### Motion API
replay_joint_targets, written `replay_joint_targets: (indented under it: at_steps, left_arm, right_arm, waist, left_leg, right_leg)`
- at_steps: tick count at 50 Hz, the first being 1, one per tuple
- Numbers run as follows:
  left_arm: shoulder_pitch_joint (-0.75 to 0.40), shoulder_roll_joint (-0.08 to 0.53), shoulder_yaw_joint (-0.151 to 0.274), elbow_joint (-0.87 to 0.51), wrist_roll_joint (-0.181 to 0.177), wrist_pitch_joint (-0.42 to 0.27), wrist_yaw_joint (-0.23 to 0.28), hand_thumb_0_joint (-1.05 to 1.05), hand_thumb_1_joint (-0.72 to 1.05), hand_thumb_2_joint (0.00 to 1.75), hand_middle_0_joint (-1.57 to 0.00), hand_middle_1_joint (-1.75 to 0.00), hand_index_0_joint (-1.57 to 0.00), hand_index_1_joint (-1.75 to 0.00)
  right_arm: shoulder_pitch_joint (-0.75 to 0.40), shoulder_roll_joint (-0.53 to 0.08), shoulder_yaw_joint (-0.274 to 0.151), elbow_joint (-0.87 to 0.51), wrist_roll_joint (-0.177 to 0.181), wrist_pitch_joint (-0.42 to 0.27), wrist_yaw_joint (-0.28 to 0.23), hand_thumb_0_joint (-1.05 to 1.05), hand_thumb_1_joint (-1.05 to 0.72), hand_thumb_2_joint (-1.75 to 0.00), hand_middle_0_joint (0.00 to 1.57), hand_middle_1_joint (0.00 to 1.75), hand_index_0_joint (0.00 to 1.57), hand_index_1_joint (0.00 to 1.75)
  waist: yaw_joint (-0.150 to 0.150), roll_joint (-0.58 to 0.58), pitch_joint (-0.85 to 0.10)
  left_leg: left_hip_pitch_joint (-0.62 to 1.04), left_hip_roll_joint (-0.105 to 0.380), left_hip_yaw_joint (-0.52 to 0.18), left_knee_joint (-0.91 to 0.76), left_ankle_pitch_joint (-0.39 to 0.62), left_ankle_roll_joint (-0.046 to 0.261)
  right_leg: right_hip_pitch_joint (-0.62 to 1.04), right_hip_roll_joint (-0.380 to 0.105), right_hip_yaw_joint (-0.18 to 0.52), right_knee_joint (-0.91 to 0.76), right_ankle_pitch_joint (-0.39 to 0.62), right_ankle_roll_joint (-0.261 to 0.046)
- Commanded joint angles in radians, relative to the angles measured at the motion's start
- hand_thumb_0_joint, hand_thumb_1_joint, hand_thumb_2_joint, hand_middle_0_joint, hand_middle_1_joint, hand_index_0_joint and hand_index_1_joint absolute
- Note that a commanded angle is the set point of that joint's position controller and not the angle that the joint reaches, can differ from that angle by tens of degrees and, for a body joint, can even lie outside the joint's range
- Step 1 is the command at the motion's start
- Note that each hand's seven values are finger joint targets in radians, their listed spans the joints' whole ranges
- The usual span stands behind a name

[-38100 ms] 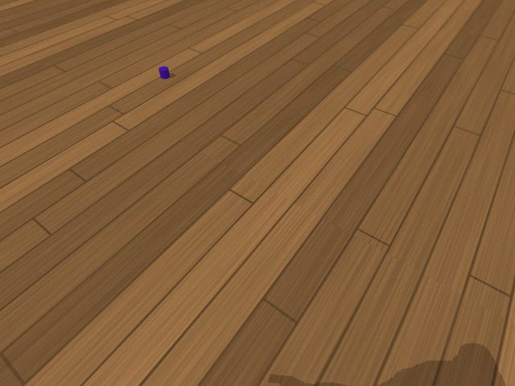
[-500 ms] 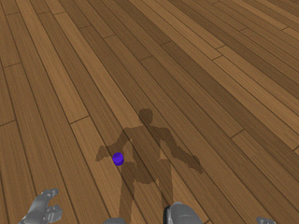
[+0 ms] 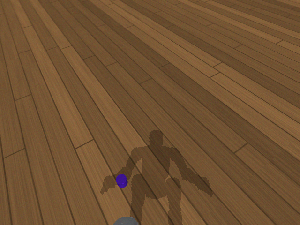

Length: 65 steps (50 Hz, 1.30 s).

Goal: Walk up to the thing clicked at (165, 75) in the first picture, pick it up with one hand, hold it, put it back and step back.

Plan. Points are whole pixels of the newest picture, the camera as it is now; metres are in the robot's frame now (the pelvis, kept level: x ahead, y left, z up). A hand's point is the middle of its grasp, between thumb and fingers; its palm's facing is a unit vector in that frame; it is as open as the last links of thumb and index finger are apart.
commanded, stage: walk up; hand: left
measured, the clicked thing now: (121, 180) +0.50 +0.23 -0.74
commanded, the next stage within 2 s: none
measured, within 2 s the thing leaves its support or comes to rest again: neither
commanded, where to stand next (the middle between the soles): +0.10 +0.00 m, yaw -1 degrees
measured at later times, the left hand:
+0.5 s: hand out of the picture +0.05 +0.27 -0.18, palm faces -0.01 -0.91 -0.41, open 7.4 cm
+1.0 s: hand out of the picture +0.03 +0.30 -0.15, palm faces +0.04 -0.92 -0.39, open 7.4 cm
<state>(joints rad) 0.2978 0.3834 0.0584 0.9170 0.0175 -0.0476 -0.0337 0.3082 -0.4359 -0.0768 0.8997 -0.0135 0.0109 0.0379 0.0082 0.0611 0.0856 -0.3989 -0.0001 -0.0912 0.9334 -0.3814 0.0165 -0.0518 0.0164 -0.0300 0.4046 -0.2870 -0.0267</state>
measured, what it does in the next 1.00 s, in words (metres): steps on the spot: left foot, then right foot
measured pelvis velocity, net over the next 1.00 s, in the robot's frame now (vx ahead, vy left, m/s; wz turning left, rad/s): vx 0.00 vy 0.01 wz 0.08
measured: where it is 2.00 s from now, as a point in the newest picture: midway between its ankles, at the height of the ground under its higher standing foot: outside the picture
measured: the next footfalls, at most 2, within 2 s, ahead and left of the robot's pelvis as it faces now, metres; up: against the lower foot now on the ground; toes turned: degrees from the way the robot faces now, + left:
left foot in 0.18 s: +0.16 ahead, +0.14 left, +0.00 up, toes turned +1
right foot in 0.48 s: +0.00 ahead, -0.11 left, +0.00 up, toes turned +0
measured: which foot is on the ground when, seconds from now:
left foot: up 0.00-0.16, down 0.18-0.50, up 0.52-0.78, down 0.80-1.00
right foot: down 0.00-0.22, up 0.24-0.46, down 0.48-0.84, up 0.86-1.00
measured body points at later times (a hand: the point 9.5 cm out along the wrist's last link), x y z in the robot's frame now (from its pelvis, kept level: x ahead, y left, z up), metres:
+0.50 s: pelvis -0.02 +0.00 -0.03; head +0.03 -0.01 +0.41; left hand +0.05 +0.32 -0.15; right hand +0.15 -0.30 -0.14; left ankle +0.12 +0.14 -0.74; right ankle -0.04 -0.11 -0.74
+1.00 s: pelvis +0.00 +0.01 -0.01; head +0.01 +0.02 +0.44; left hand +0.03 +0.35 -0.12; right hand +0.08 -0.30 -0.11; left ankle -0.01 +0.14 -0.74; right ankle +0.04 -0.12 -0.70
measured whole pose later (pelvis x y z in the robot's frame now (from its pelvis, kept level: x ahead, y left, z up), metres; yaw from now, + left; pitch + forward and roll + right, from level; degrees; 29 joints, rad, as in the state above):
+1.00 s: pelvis +0.00 +0.01 -0.01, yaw +4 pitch -4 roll +1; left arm 0.30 0.43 0.05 0.87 0.01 -0.01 -0.03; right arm 0.30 -0.39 -0.05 0.85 -0.01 -0.05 0.02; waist 0.00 -0.03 0.09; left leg -0.17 -0.01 0.00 0.53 -0.29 0.02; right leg -0.42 -0.04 0.03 0.93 -0.44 -0.03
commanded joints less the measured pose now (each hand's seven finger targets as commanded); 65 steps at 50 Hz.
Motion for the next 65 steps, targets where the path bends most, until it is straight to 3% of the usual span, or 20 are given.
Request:
replay_joint_targets:
  at_steps: [1,7,9,11,16,23,24,25,26,29,35,40,42,43,47,52,55,57,58,65]
  left_arm:
    - [-0.060,0.231,0.055,-0.103,0.000,-0.032,0.034,0.00,0.90,0.90,-0.20,-0.30,-0.20,-0.30]
    - [-0.102,0.238,0.035,-0.121,-0.031,0.026,0.059,0.00,0.90,0.90,-0.20,-0.30,-0.20,-0.30]
    - [-0.082,0.208,0.023,-0.126,-0.045,0.038,0.067,0.00,0.90,0.90,-0.20,-0.30,-0.20,-0.30]
    - [-0.028,0.183,0.027,-0.105,-0.067,0.062,0.079,0.00,0.90,0.90,-0.20,-0.30,-0.20,-0.30]
    - [0.009,0.208,0.033,-0.048,-0.045,0.080,0.072,0.00,0.90,0.90,-0.20,-0.30,-0.20,-0.30]
    - [0.117,0.191,0.065,-0.001,0.007,0.048,0.060,0.00,0.90,0.90,-0.20,-0.30,-0.20,-0.30]
    - [0.078,0.239,0.080,-0.025,0.027,0.041,0.061,0.00,0.90,0.90,-0.20,-0.30,-0.20,-0.30]
    - [-0.011,0.364,0.111,-0.084,0.040,0.038,0.063,0.00,0.90,0.90,-0.20,-0.30,-0.20,-0.30]
    - [-0.092,0.404,0.110,-0.121,0.042,0.029,0.066,0.00,0.90,0.90,-0.20,-0.30,-0.20,-0.30]
    - [-0.181,0.257,0.081,-0.121,0.027,0.005,0.070,0.00,0.90,0.90,-0.20,-0.30,-0.20,-0.30]
    - [0.056,0.293,0.096,-0.109,0.029,-0.010,0.035,0.00,0.90,0.90,-0.20,-0.30,-0.20,-0.30]
    - [-0.026,0.260,0.057,-0.160,0.006,0.012,0.011,0.00,0.90,0.90,-0.20,-0.30,-0.20,-0.30]
    - [-0.090,0.170,0.036,-0.204,-0.005,0.014,0.016,0.00,0.90,0.90,-0.20,-0.30,-0.20,-0.30]
    - [-0.113,0.258,0.054,-0.194,0.006,0.013,0.028,0.00,0.90,0.90,-0.20,-0.30,-0.20,-0.30]
    - [0.025,0.238,0.049,-0.113,-0.008,0.005,0.018,0.00,0.90,0.90,-0.20,-0.30,-0.20,-0.30]
    - [0.013,0.185,0.038,-0.073,-0.026,0.002,0.043,0.00,0.90,0.90,-0.20,-0.30,-0.20,-0.30]
    - [0.027,0.239,0.050,-0.049,-0.017,-0.003,0.067,0.00,0.90,0.90,-0.20,-0.30,-0.20,-0.30]
    - [0.002,0.351,0.069,-0.079,-0.006,-0.013,0.073,0.00,0.90,0.90,-0.20,-0.30,-0.20,-0.30]
    - [-0.040,0.384,0.070,-0.092,-0.007,-0.009,0.082,0.00,0.90,0.90,-0.20,-0.30,-0.20,-0.30]
    - [-0.116,0.296,0.067,-0.104,0.034,0.006,0.083,0.00,0.90,0.90,-0.20,-0.30,-0.20,-0.30]
  right_arm:
    - [-0.011,-0.127,-0.025,-0.073,-0.004,-0.030,-0.007,0.00,-0.90,-0.90,0.20,0.30,0.20,0.30]
    - [-0.058,-0.123,-0.015,-0.063,0.007,-0.021,-0.029,0.00,-0.90,-0.90,0.20,0.30,0.20,0.30]
    - [-0.035,-0.198,-0.038,-0.054,0.001,-0.026,-0.038,0.00,-0.90,-0.90,0.20,0.30,0.20,0.30]
    - [-0.041,-0.256,-0.048,-0.082,0.017,-0.026,-0.047,0.00,-0.90,-0.90,0.20,0.30,0.20,0.30]
    - [-0.223,-0.198,-0.041,-0.144,-0.002,0.009,-0.057,0.00,-0.90,-0.90,0.20,0.30,0.20,0.30]
    - [-0.234,-0.186,-0.049,-0.170,-0.010,0.042,-0.033,0.00,-0.90,-0.90,0.20,0.30,0.20,0.30]
    - [-0.208,-0.127,-0.033,-0.170,0.001,0.045,-0.034,0.00,-0.90,-0.90,0.20,0.30,0.20,0.30]
    - [-0.268,-0.096,-0.029,-0.195,0.004,0.037,-0.038,0.00,-0.90,-0.90,0.20,0.30,0.20,0.30]
    - [-0.304,-0.163,-0.049,-0.184,-0.007,0.037,-0.054,0.00,-0.90,-0.90,0.20,0.30,0.20,0.30]
    - [-0.154,-0.133,-0.045,-0.120,0.018,0.019,-0.042,0.00,-0.90,-0.90,0.20,0.30,0.20,0.30]
    - [-0.251,-0.158,-0.033,-0.138,-0.017,-0.034,-0.007,0.00,-0.90,-0.90,0.20,0.30,0.20,0.30]
    - [-0.004,-0.141,-0.048,-0.061,-0.007,-0.078,-0.012,0.00,-0.90,-0.90,0.20,0.30,0.20,0.30]
    - [0.131,-0.325,-0.095,-0.060,-0.028,-0.090,-0.024,0.00,-0.90,-0.90,0.20,0.30,0.20,0.30]
    - [0.121,-0.327,-0.099,-0.071,-0.005,-0.090,-0.023,0.00,-0.90,-0.90,0.20,0.30,0.20,0.30]
    - [-0.013,-0.224,-0.045,-0.115,0.009,-0.095,-0.035,0.00,-0.90,-0.90,0.20,0.30,0.20,0.30]
    - [-0.108,-0.171,-0.016,-0.131,0.002,-0.042,-0.037,0.00,-0.90,-0.90,0.20,0.30,0.20,0.30]
    - [-0.150,-0.147,-0.013,-0.140,0.026,0.006,-0.036,0.00,-0.90,-0.90,0.20,0.30,0.20,0.30]
    - [-0.065,-0.083,-0.002,-0.134,0.026,0.034,-0.042,0.00,-0.90,-0.90,0.20,0.30,0.20,0.30]
    - [-0.068,-0.142,-0.027,-0.122,0.013,0.053,-0.052,0.00,-0.90,-0.90,0.20,0.30,0.20,0.30]
    - [-0.049,-0.156,-0.038,-0.061,0.001,0.038,-0.020,0.00,-0.90,-0.90,0.20,0.30,0.20,0.30]
  waist:
    - [-0.004,-0.178,0.058]
    - [-0.010,-0.224,-0.019]
    - [-0.026,-0.041,-0.083]
    - [-0.034,0.167,-0.237]
    - [0.015,0.113,-0.142]
    - [0.035,0.099,-0.171]
    - [0.028,-0.083,-0.102]
    - [0.058,-0.311,-0.015]
    - [0.059,-0.261,0.039]
    - [-0.036,-0.112,-0.037]
    - [0.115,-0.253,-0.021]
    - [-0.041,-0.187,-0.081]
    - [-0.113,0.161,-0.094]
    - [-0.104,0.035,-0.026]
    - [-0.002,0.057,0.021]
    - [0.005,0.145,-0.018]
    - [0.036,0.071,-0.056]
    - [0.003,-0.224,-0.097]
    - [0.010,-0.214,-0.114]
    - [0.021,-0.278,-0.162]
  left_leg:
    - [-0.034,0.026,-0.014,-0.127,0.047,-0.035]
    - [0.163,-0.010,0.116,-0.358,0.268,0.013]
    - [0.303,0.082,0.026,-0.416,0.814,0.047]
    - [0.344,0.364,-0.358,-0.479,1.094,0.283]
    - [0.076,0.233,-0.118,-0.526,0.379,0.209]
    - [-0.023,0.204,-0.150,-0.430,0.033,0.127]
    - [-0.159,0.112,-0.092,-0.293,-0.073,0.063]
    - [-0.235,-0.104,0.015,-0.007,-0.189,-0.010]
    - [-0.163,-0.061,-0.116,0.164,-0.205,-0.024]
    - [-0.135,-0.080,-0.095,0.236,-0.028,-0.018]
    - [-0.213,-0.017,0.061,-0.178,-0.141,-0.021]
    - [0.333,-0.053,0.134,-0.559,0.081,0.028]
    - [0.543,0.364,-0.569,-0.690,-0.171,0.219]
    - [0.418,0.428,-0.584,-0.679,-0.060,0.301]
    - [0.238,0.247,-0.172,-0.619,0.257,0.206]
    - [0.083,0.182,0.001,-0.439,0.681,0.167]
    - [0.007,0.109,0.019,-0.259,0.375,0.083]
    - [-0.056,-0.051,0.034,0.099,-0.217,0.005]
    - [-0.021,-0.027,-0.047,0.242,-0.283,0.012]
    - [-0.042,0.005,0.062,0.009,-0.190,-0.020]
  right_leg:
    - [-0.098,-0.240,0.091,-0.102,0.469,-0.161]
    - [-0.146,-0.201,0.053,0.169,0.697,-0.096]
    - [-0.208,-0.111,0.036,0.324,0.482,-0.024]
    - [-0.237,0.058,0.071,0.670,-0.329,0.016]
    - [-0.258,0.012,0.099,0.751,-0.285,-0.006]
    - [-0.087,0.002,0.010,0.164,-0.100,-0.013]
    - [-0.117,-0.111,0.233,0.008,-0.259,-0.055]
    - [-0.316,-0.411,0.642,-0.178,-0.361,-0.193]
    - [-0.454,-0.500,0.708,-0.170,-0.204,-0.290]
    - [-0.248,-0.274,0.274,0.008,0.239,-0.173]
    - [0.073,-0.304,0.329,-0.025,-0.140,-0.206]
    - [-0.226,-0.198,0.109,0.196,0.087,-0.115]
    - [-0.695,0.003,-0.001,0.605,-0.275,-0.016]
    - [-0.657,-0.067,0.141,0.657,-0.305,-0.019]
    - [-0.481,-0.088,0.101,0.560,-0.146,-0.003]
    - [-0.207,-0.040,-0.008,0.309,0.043,0.024]
    - [-0.081,-0.041,0.019,0.124,0.241,0.009]
    - [-0.138,-0.425,0.498,-0.051,0.468,-0.155]
    - [-0.223,-0.469,0.583,-0.053,0.361,-0.254]
    - [-0.176,-0.247,0.274,0.007,-0.239,-0.168]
